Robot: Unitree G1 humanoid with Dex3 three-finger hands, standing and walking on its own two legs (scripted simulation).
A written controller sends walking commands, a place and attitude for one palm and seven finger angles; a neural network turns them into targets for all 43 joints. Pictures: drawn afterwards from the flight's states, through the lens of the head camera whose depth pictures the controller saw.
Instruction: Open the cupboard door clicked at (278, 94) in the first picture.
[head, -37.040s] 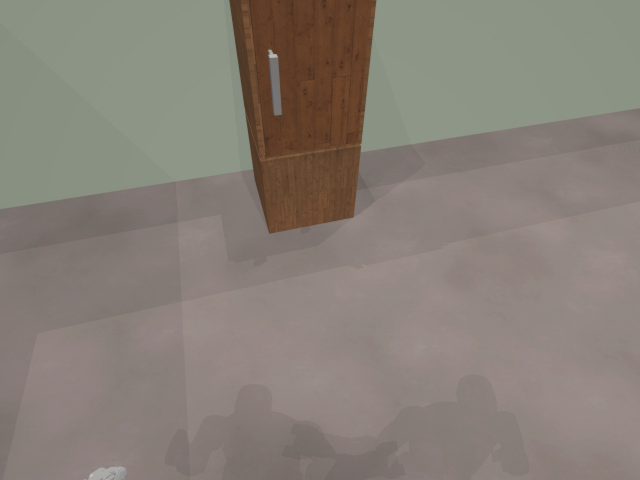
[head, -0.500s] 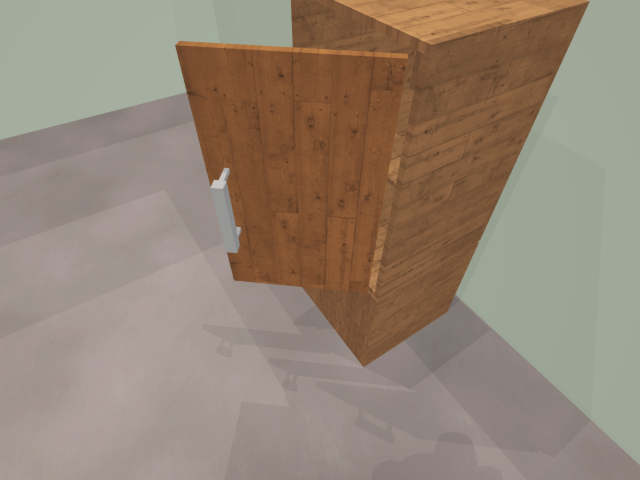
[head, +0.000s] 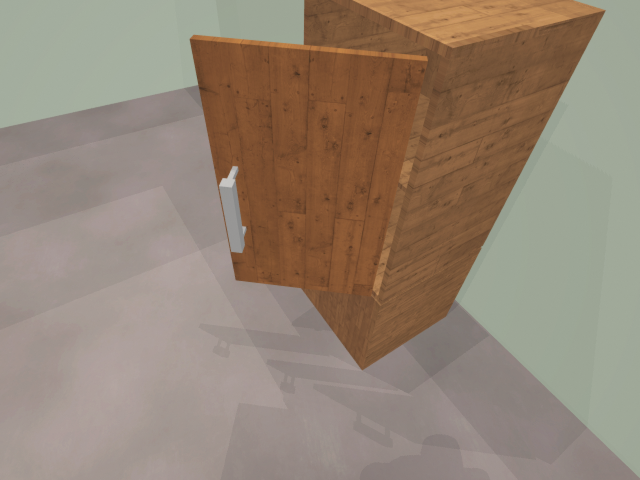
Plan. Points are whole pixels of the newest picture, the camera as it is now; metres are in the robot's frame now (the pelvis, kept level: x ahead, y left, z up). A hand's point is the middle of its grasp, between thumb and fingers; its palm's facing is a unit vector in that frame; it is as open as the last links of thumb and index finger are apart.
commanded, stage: come to a stop and stand still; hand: left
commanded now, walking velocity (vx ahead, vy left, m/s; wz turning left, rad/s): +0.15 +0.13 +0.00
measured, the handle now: (236, 210) +0.61 +0.22 -0.06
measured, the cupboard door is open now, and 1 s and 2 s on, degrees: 50 50 50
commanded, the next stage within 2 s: look again from close up in 1.12 s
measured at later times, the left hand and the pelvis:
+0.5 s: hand out of the picture +0.11 +0.18 -0.17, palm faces -0.03 -0.98 -0.21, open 7.4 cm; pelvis +0.04 +0.01 +0.00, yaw -2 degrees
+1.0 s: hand out of the picture +0.06 +0.21 -0.15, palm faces +0.02 -0.95 -0.30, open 7.4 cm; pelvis +0.00 -0.02 +0.01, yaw +0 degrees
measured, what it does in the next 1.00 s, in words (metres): steps on the spot: right foot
